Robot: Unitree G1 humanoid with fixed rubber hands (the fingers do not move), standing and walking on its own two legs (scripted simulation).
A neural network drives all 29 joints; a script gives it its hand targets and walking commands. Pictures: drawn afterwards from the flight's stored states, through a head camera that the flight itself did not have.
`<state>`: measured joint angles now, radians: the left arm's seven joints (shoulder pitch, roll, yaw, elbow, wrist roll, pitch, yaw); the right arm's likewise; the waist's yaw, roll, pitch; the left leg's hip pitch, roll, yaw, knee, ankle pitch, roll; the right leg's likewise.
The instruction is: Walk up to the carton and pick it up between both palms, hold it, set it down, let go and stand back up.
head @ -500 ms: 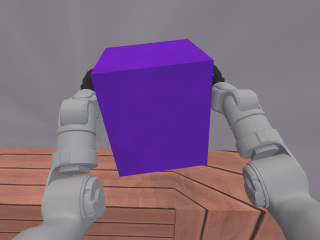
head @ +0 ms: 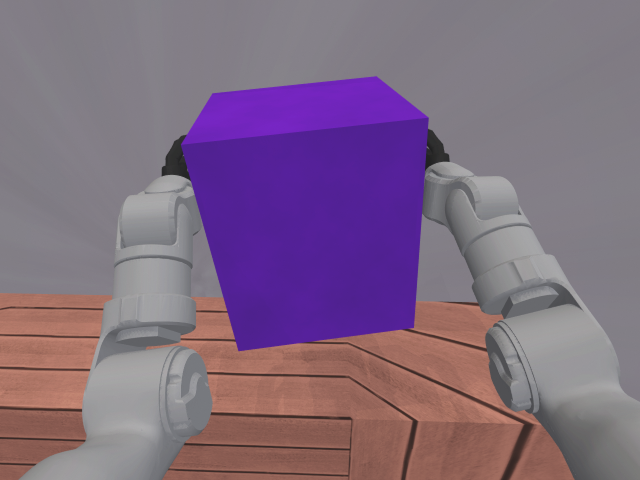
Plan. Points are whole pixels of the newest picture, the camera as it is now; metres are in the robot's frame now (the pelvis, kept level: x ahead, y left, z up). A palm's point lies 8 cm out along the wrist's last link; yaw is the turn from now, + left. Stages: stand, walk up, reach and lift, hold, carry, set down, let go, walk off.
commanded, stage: hold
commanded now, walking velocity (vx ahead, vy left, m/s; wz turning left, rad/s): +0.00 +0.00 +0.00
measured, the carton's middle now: (310, 207) +0.37 -0.01 +0.26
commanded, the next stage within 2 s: none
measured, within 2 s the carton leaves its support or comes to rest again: neither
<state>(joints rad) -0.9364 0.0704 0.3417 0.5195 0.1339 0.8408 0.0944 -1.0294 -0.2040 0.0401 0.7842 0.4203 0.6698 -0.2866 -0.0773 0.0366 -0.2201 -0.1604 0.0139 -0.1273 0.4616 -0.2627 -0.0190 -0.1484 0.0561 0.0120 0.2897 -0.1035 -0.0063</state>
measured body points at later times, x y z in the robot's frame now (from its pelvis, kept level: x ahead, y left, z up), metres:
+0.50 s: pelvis +0.00 +0.00 +0.00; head -0.10 +0.01 +0.44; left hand +0.39 +0.15 +0.29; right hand +0.38 -0.16 +0.29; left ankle -0.01 +0.13 -0.74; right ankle +0.04 -0.12 -0.74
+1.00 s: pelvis +0.00 +0.00 +0.00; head -0.10 +0.01 +0.44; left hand +0.39 +0.15 +0.28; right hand +0.38 -0.16 +0.28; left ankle -0.01 +0.13 -0.74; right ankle +0.04 -0.12 -0.74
